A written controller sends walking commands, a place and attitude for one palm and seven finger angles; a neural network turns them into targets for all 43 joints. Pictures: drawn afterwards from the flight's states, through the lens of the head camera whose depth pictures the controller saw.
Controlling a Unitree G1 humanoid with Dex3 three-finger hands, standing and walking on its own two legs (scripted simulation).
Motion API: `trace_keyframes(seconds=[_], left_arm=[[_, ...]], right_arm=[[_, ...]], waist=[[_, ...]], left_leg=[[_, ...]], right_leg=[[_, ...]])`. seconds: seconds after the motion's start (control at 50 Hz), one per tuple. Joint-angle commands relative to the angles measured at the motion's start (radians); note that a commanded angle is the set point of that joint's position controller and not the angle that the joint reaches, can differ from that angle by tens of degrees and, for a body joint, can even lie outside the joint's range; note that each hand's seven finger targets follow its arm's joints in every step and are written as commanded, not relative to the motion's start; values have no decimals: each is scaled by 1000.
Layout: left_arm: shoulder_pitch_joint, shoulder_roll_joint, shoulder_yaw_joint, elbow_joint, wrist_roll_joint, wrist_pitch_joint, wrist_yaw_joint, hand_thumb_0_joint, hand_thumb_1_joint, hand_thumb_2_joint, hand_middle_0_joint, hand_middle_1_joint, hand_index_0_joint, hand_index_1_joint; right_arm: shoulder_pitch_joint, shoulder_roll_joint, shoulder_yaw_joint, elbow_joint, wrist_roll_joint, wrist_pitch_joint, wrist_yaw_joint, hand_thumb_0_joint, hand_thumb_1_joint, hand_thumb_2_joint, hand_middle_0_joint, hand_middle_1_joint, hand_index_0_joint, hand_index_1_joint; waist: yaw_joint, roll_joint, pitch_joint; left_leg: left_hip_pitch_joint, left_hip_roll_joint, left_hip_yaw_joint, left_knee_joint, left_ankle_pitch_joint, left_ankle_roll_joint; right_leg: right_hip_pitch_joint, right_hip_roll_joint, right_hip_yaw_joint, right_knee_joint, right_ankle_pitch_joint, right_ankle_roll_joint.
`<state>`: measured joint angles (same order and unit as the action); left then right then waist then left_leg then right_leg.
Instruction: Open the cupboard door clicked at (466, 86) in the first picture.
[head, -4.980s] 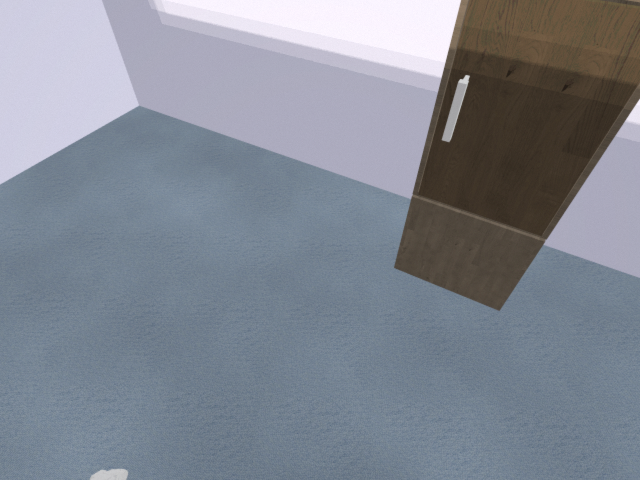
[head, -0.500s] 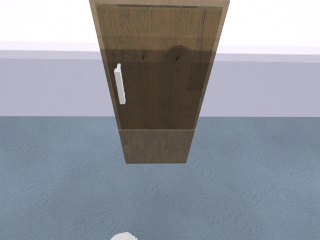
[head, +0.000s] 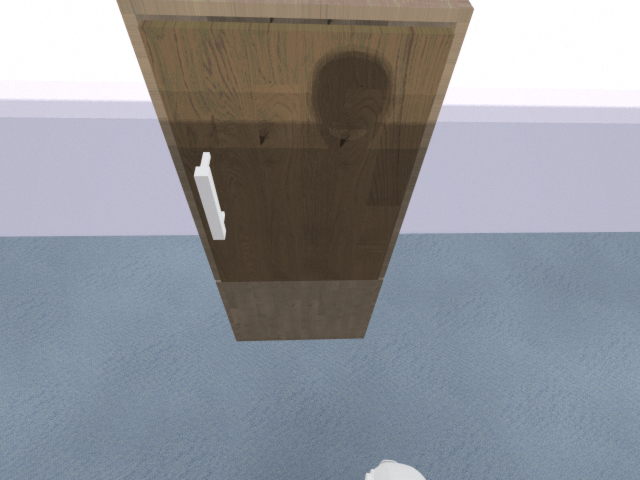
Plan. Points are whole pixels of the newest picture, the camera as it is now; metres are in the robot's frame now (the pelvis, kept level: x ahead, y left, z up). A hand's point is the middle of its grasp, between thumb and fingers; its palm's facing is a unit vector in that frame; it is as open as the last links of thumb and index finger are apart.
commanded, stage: come to a stop and stand still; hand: left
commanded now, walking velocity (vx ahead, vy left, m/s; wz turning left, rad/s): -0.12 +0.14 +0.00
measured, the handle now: (213, 198) +0.53 +0.22 -0.02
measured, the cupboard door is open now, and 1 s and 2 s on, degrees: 0 0 0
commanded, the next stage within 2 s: look again from close up in 1.04 s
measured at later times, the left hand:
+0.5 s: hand out of the picture +0.00 +0.17 -0.16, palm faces +0.10 -0.96 -0.26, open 7.4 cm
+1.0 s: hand out of the picture -0.06 +0.18 -0.17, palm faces +0.03 -0.98 -0.17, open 7.4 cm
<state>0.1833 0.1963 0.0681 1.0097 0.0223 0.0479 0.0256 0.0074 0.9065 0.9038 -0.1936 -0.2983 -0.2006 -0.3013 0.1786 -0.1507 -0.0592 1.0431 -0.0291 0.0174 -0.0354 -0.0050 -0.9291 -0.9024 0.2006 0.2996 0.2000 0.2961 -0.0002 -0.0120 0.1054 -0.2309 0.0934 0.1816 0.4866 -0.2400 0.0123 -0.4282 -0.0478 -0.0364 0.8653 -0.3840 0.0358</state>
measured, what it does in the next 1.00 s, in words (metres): steps on the spot: right foot, then left foot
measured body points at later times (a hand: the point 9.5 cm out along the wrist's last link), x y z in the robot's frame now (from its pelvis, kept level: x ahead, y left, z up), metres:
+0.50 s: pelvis -0.03 -0.02 +0.00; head -0.01 -0.04 +0.45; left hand +0.00 +0.22 -0.14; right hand +0.05 -0.27 -0.15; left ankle -0.07 +0.13 -0.70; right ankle +0.03 -0.14 -0.74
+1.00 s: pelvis -0.05 +0.02 +0.00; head -0.04 +0.02 +0.45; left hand -0.06 +0.23 -0.16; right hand -0.04 -0.20 -0.16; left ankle -0.07 +0.13 -0.74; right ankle -0.06 -0.10 -0.74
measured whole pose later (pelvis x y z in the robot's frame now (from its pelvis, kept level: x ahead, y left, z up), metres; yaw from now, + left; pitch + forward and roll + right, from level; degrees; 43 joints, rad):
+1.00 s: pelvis -0.05 +0.02 +0.00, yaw +0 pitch -1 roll +0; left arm 0.27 0.13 -0.01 1.16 0.01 0.00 0.03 0.01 0.91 0.90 -0.20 -0.30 -0.20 -0.30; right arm 0.26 -0.15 -0.01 1.14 -0.01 -0.01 -0.03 0.01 -0.93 -0.90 0.20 0.30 0.20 0.30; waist 0.00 0.00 0.03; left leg -0.15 0.00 0.07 0.41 -0.25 0.01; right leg -0.17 -0.03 -0.02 0.44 -0.25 0.01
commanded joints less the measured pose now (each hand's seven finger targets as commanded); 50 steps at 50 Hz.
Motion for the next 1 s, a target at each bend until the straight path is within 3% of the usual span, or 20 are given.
trace_keyframes(seconds=[0.0, 0.02, 0.04, 0.06, 0.08, 0.1, 0.14, 0.26, 0.44, 0.5, 0.52, 0.56, 0.6, 0.66, 0.72, 0.76, 0.8, 0.82, 0.86, 0.98], left_arm=[[120, 39, 8, -40, -2, -26, 3, 0, 900, 900, -200, -300, -200, -300], [160, 59, 11, -28, 1, -36, 3, 0, 900, 900, -200, -300, -200, -300], [163, 131, 16, -30, 12, -52, 9, 0, 900, 900, -200, -300, -200, -300], [140, 218, 28, -45, 16, -59, 13, 0, 900, 900, -200, -300, -200, -300], [162, 214, 17, -50, 4, -51, 12, 0, 900, 900, -200, -300, -200, -300], [124, 207, 27, -48, 7, -51, 19, 0, 900, 900, -200, -300, -200, -300], [51, 162, 18, -69, 3, -50, 23, 0, 900, 900, -200, -300, -200, -300], [92, 164, 21, -70, 2, -56, 30, 0, 900, 900, -200, -300, -200, -300], [86, 204, 31, -63, 19, -42, 10, 0, 900, 900, -200, -300, -200, -300], [46, 191, 27, -49, 7, -31, 8, 0, 900, 900, -200, -300, -200, -300], [50, 155, 16, -49, -2, -25, 5, 0, 900, 900, -200, -300, -200, -300], [56, 59, -3, -65, -11, -18, -3, 0, 900, 900, -200, -300, -200, -300], [52, 62, -9, -36, 2, -8, -3, 0, 900, 900, -200, -300, -200, -300], [128, 51, -21, 22, 1, -18, -10, 0, 900, 900, -200, -300, -200, -300], [104, 28, -39, 34, -4, -35, -5, 0, 900, 900, -200, -300, -200, -300], [164, 34, -44, 70, -9, -50, 1, 0, 900, 900, -200, -300, -200, -300], [167, 86, -44, 93, -10, -67, 11, 0, 900, 900, -200, -300, -200, -300], [162, 85, -46, 96, -11, -67, 12, 0, 900, 900, -200, -300, -200, -300], [149, 64, -51, 109, -13, -73, 12, 0, 900, 900, -200, -300, -200, -300], [132, 34, -55, 118, -16, -59, 15, 0, 900, 900, -200, -300, -200, -300]], right_arm=[[12, -185, -50, -56, 1, 2, 5, 0, -900, -900, 200, 300, 200, 300], [11, -180, -50, -62, 6, 4, 10, 0, -900, -900, 200, 300, 200, 300], [60, -125, -43, -60, 13, 6, 18, 0, -900, -900, 200, 300, 200, 300], [80, -59, -29, -92, 21, 12, 24, 0, -900, -900, 200, 300, 200, 300], [46, -82, -33, -96, 18, 36, 14, 0, -900, -900, 200, 300, 200, 300], [48, -76, -31, -99, 14, 47, 12, 0, -900, -900, 200, 300, 200, 300], [47, -117, -39, -73, 8, 47, 19, 0, -900, -900, 200, 300, 200, 300], [16, -131, -31, -85, 2, 53, 36, 0, -900, -900, 200, 300, 200, 300], [15, -105, -6, -97, 16, 20, 44, 0, -900, -900, 200, 300, 200, 300], [144, -90, 4, -53, 19, 4, 34, 0, -900, -900, 200, 300, 200, 300], [177, -114, 6, -41, 18, -4, 30, 0, -900, -900, 200, 300, 200, 300], [131, -224, -7, -79, 3, -8, 22, 0, -900, -900, 200, 300, 200, 300], [13, -194, 3, -85, 4, -12, 11, 0, -900, -900, 200, 300, 200, 300], [-18, -159, 20, -68, 10, -16, 3, 0, -900, -900, 200, 300, 200, 300], [70, -149, 17, -21, 11, -25, -1, 0, -900, -900, 200, 300, 200, 300], [95, -141, 18, 4, 20, -33, -5, 0, -900, -900, 200, 300, 200, 300], [123, -95, 25, 13, 34, -40, 1, 0, -900, -900, 200, 300, 200, 300], [125, -83, 28, 19, 31, -41, 4, 0, -900, -900, 200, 300, 200, 300], [127, -94, 29, 39, 25, -33, 0, 0, -900, -900, 200, 300, 200, 300], [143, -76, 42, 82, 23, -36, 0, 0, -900, -900, 200, 300, 200, 300]], waist=[[17, 224, -135], [39, 164, -155], [30, -47, -182], [21, -272, -177], [52, -189, -185], [26, -232, -180], [11, -179, -137], [43, -153, -141], [54, -201, -112], [-6, -168, -125], [-16, -70, -128], [-6, 246, -38], [26, 300, 20], [48, 219, -2], [14, 145, -48], [32, 102, -109], [1, 14, -128], [-2, 16, -125], [-6, -125, -117], [0, 4, -31]], left_leg=[[72, 205, -140, -18, 538, 97], [41, 166, -116, 48, 400, 57], [-29, 64, -57, 203, 97, -12], [-199, -69, -67, 391, -369, -47], [-165, -72, -191, 524, -418, -38], [-215, -85, -217, 624, -399, -39], [-285, -75, -239, 758, -253, -55], [-318, -74, -237, 706, -123, -88], [-105, -68, -140, 236, -194, -49], [112, -82, -98, -48, -37, -34], [177, -53, -133, -119, -27, -24], [-44, 211, -452, -322, -263, 84], [-205, 189, -441, -393, -317, 120], [-91, 108, -298, -303, -72, 111], [58, 112, -293, -223, 206, 121], [101, 80, -260, -118, 343, 86], [42, 19, -218, -84, 251, 20], [56, 5, -210, -103, 258, 9], [95, 6, -191, -105, 199, -3], [60, 13, -206, -171, 128, 7]], right_leg=[[140, 1, -40, -247, 109, -16], [219, -16, -35, -386, 258, -13], [294, -150, 94, -486, 553, -34], [323, -372, 322, -486, 877, -143], [229, -410, 299, -499, 881, -211], [234, -384, 317, -496, 862, -225], [254, -308, 227, -470, 799, -199], [311, -288, 189, -512, 571, -177], [202, -257, 215, -618, 120, -184], [93, -193, 148, -555, 42, -120], [26, -144, 110, -497, -24, -82], [-7, -10, -42, -272, -51, -11], [74, -11, 12, -93, -41, -13], [65, -5, 17, -54, -11, -16], [98, -7, -1, -257, -6, -5], [222, -14, 7, -490, 202, -4], [326, -116, 114, -510, 457, -49], [315, -128, 98, -477, 505, -61], [271, -107, 102, -488, 470, -66], [235, -67, 86, -526, 251, -49]])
